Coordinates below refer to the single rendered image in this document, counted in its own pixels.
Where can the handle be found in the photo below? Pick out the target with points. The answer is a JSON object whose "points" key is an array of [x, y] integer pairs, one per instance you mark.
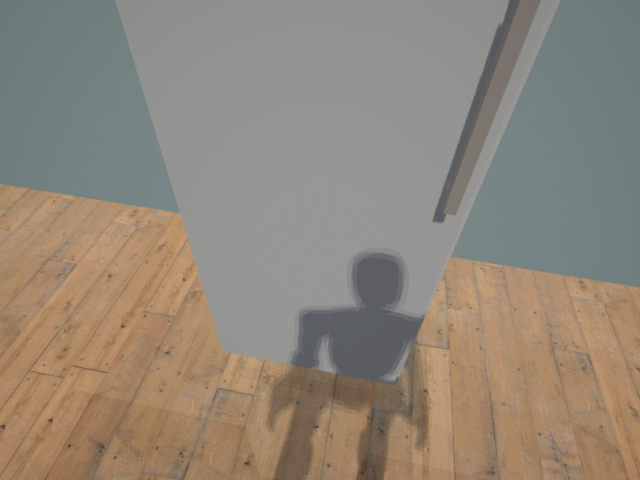
{"points": [[517, 28]]}

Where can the fridge door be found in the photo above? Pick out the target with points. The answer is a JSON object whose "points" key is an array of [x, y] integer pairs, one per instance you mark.
{"points": [[308, 144]]}

